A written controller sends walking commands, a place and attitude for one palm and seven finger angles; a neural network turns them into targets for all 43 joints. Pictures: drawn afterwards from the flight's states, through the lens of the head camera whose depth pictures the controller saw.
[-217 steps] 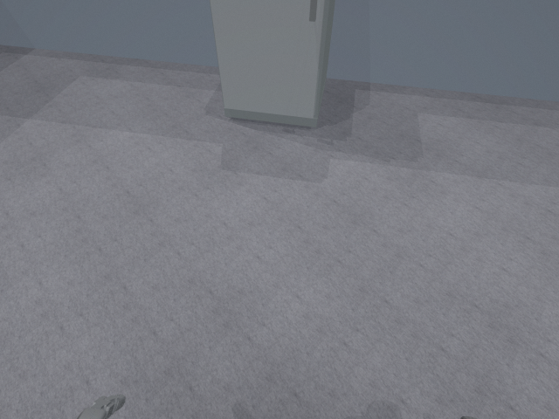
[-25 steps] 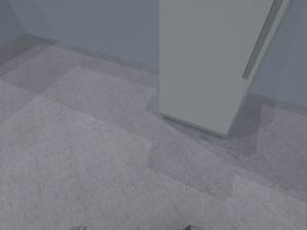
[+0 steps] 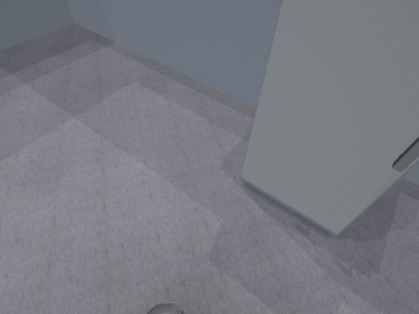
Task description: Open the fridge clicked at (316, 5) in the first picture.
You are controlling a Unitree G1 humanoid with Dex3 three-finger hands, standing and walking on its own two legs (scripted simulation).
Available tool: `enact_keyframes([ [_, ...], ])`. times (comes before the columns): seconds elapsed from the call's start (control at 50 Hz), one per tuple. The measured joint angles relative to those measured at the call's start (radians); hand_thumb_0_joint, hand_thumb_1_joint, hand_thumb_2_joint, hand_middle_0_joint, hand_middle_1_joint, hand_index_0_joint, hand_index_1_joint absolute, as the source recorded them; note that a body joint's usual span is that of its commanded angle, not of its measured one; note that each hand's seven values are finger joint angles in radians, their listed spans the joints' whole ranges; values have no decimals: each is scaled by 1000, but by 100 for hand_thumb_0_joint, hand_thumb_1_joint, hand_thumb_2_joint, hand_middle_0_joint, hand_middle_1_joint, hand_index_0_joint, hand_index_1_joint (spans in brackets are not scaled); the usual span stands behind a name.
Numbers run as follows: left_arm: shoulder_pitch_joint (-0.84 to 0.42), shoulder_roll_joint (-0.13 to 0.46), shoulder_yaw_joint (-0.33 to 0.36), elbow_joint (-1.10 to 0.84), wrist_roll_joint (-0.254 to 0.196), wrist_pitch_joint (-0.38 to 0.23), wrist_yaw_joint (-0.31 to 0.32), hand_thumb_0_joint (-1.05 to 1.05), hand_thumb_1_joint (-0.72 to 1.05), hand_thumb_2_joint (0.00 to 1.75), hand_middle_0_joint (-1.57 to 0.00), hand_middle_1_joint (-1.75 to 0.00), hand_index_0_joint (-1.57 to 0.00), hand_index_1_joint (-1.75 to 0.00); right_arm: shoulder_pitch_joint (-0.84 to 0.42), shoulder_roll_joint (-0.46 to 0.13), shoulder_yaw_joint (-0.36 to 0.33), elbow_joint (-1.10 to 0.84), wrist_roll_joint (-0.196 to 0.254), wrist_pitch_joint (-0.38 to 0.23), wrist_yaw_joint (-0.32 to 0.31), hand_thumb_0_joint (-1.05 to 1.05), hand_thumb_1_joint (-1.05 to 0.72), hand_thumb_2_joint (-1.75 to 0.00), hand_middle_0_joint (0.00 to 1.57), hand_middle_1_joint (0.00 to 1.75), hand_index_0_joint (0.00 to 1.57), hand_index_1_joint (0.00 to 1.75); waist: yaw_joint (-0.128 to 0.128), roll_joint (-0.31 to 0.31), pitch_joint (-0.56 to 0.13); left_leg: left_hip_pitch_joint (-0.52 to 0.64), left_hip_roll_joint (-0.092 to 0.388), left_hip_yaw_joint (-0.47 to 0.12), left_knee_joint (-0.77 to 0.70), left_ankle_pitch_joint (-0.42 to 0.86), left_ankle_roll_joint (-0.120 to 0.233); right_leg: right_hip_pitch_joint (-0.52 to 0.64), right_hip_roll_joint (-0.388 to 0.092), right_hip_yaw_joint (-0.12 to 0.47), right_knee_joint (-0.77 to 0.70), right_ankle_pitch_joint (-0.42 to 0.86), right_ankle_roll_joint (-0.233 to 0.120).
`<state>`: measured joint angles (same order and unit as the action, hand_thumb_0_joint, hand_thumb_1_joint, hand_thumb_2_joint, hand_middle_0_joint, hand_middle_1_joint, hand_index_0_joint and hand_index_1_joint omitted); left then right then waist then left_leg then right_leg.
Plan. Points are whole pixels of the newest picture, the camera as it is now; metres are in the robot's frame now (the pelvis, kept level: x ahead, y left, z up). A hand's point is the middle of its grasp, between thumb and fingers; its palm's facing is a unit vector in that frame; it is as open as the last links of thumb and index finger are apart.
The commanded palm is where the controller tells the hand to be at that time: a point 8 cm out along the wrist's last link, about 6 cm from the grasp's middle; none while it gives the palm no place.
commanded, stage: turn to face it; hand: right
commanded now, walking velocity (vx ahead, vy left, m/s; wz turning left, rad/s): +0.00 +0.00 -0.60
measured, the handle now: out of the picture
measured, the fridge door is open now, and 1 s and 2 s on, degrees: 0 0 0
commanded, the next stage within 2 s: take the last steps up to it in 0.90 s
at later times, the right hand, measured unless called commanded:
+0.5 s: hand out of the picture +0.06 -0.25 -0.18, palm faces +0.32 +0.93 -0.20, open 7.3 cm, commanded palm none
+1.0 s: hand out of the picture +0.04 -0.19 -0.14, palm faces +0.45 +0.85 -0.27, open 7.4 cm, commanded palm none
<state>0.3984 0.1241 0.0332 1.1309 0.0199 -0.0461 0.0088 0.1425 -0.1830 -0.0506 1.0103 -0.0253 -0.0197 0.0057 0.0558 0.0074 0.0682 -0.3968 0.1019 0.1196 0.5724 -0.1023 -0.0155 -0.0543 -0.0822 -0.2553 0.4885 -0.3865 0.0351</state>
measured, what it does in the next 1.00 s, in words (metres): steps on the spot, turning right: right foot, then left foot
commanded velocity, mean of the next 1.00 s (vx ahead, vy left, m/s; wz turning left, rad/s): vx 0.01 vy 0.00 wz -0.41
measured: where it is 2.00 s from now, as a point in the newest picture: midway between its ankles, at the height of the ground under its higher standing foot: outside the picture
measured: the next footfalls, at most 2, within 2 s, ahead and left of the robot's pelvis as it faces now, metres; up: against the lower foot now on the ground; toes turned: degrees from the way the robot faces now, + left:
right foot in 0.40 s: +0.08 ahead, -0.13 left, +0.00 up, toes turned -23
left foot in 0.92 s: +0.13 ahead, +0.09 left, +0.00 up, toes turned -22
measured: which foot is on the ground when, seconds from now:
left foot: down 0.00-0.40, up 0.42-0.90, down 0.92-1.00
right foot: down 0.00-0.02, up 0.04-0.38, down 0.40-0.92, up 0.94-1.00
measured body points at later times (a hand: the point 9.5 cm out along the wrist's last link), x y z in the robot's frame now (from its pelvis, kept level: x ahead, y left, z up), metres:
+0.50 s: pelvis +0.04 -0.03 +0.00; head +0.06 -0.08 +0.44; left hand +0.19 +0.20 -0.12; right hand +0.04 -0.30 -0.17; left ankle +0.07 +0.11 -0.67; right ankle +0.04 -0.12 -0.73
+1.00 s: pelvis +0.06 +0.02 +0.01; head +0.09 +0.03 +0.45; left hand +0.21 +0.21 -0.16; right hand +0.02 -0.24 -0.12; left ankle +0.09 +0.11 -0.73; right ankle +0.02 -0.11 -0.69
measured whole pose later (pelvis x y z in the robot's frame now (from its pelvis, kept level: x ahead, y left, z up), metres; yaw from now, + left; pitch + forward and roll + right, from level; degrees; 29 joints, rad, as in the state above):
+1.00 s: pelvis +0.06 +0.02 +0.01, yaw -27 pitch +0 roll -2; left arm 0.20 0.22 0.07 0.98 0.01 0.07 -0.01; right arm 0.19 -0.16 -0.02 0.94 -0.01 0.02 -0.03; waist 0.02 -0.05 0.06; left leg -0.23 0.04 0.08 0.55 -0.31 0.03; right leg -0.42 0.05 0.03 0.84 -0.44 0.02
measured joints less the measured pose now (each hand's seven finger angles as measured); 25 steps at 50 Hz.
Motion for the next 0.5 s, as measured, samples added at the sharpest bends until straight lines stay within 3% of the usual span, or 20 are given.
enact_keyframes([
  [0.04,5,-2,-1,16,-9,20,-4,0,91,90,-20,-29,-20,-30,-26,15,6,-4,0,-24,-7,0,-91,-90,20,30,20,30,2,-25,6,5,-9,29,35,-82,33,-79,-23,63,184,-92,-7],
  [0.08,-8,1,2,13,-14,47,-1,0,91,90,-20,-29,-20,-30,-45,37,18,-16,5,-30,-9,0,-91,-89,20,30,20,30,8,-45,19,22,-4,63,53,-124,50,-181,-11,142,403,-170,-11],
  [0.12,-32,4,6,3,-14,66,-3,0,91,90,-20,-29,-20,-30,-51,55,24,-26,8,-25,-16,0,-91,-89,20,30,20,30,2,-45,22,48,5,84,28,-122,48,-273,-1,166,565,-159,-5],
  [0.16,-62,13,12,-16,-12,78,-7,0,91,90,-20,-29,-20,-30,-46,68,28,-30,9,-15,-22,0,-91,-89,20,30,20,30,-2,-42,16,73,12,105,-6,-113,45,-342,-1,173,636,-115,5],
  [0.24,-115,36,26,-67,-6,89,-16,0,91,90,-20,-29,-19,-30,-37,61,12,-46,10,0,-35,-2,-93,-89,20,30,20,30,-9,-32,-10,108,26,153,-50,-107,34,-404,-14,164,585,-47,20],
  [0.32,-165,59,36,-116,-4,92,-24,0,91,90,-20,-29,-19,-30,-27,33,4,-51,0,24,-35,-2,-92,-89,21,30,20,30,-23,-9,-20,122,50,195,-30,-129,16,-378,-21,139,426,-42,21],
  [0.38,-193,78,40,-156,-2,87,-28,0,91,90,-19,-29,-19,-30,-11,5,-6,-57,1,37,-32,-1,-92,-89,20,30,20,30,-36,10,-16,111,78,222,37,-168,-7,-323,-17,124,271,11,15],
  [0.4,-198,87,42,-170,-1,80,-29,0,91,90,-19,-29,-19,-30,-2,-4,-9,-60,4,44,-30,-1,-91,-89,20,30,20,30,-39,13,-17,97,91,228,77,-189,-17,-303,-9,128,212,50,-10],
  [0.44,-215,88,42,-188,5,68,-27,0,91,90,-19,-29,-19,-30,8,-31,-19,-60,11,67,-26,-1,-91,-89,20,30,20,30,-43,34,-9,33,85,152,220,-344,-44,-322,12,132,235,48,-70],
  [0.5,-221,84,32,-204,6,55,-16,0,91,90,-19,-29,-19,-30,13,-61,-33,-49,7,91,-21,0,-91,-89,20,30,20,30,-43,40,2,-69,29,23,465,-378,-55,-311,34,151,182,70,-90],
])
